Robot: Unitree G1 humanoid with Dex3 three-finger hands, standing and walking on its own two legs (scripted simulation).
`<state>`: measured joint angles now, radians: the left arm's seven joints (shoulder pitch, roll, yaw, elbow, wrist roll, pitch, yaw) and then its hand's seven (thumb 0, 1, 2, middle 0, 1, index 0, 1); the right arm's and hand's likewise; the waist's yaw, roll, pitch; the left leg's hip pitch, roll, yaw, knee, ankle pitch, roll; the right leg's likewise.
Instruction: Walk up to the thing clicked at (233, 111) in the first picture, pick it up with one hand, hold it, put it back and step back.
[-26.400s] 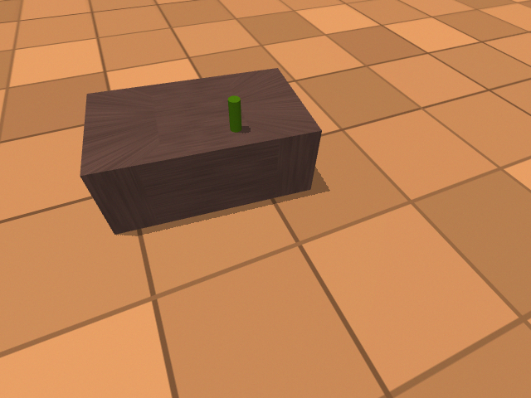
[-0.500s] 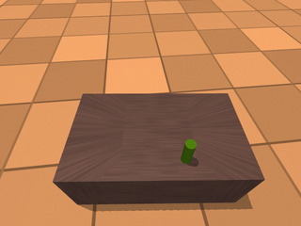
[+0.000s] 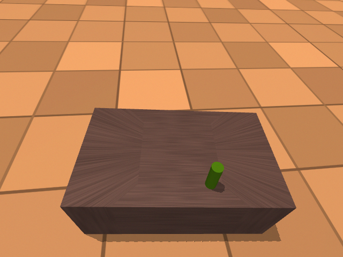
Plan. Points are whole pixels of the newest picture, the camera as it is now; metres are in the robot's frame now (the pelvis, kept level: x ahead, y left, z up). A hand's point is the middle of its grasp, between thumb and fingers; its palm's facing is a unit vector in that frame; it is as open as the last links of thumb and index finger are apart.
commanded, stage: stand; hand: right
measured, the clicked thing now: (213, 176) +0.49 -0.19 -0.31
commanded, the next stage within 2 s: none
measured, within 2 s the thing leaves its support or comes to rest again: neither
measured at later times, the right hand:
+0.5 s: hand out of the picture +0.06 -0.24 -0.16, palm faces +0.00 +0.94 -0.35, open 7.4 cm
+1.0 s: hand out of the picture +0.08 -0.25 -0.15, palm faces +0.01 +0.94 -0.35, open 7.4 cm
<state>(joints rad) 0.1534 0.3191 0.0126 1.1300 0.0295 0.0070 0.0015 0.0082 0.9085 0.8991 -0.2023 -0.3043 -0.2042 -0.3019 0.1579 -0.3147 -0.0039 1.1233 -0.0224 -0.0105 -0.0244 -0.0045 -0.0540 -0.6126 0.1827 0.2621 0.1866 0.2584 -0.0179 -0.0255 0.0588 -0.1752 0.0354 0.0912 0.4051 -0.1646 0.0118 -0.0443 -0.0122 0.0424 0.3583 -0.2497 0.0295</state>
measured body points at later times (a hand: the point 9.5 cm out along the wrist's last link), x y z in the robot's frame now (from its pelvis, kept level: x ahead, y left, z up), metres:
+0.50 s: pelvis +0.00 +0.01 +0.00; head +0.01 +0.02 +0.45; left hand +0.05 +0.30 -0.14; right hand +0.06 -0.29 -0.13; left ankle +0.04 +0.11 -0.74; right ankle -0.03 -0.14 -0.74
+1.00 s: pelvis +0.01 +0.01 +0.00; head +0.02 +0.01 +0.45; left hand +0.08 +0.30 -0.14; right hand +0.08 -0.29 -0.13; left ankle +0.04 +0.11 -0.74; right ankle -0.03 -0.14 -0.74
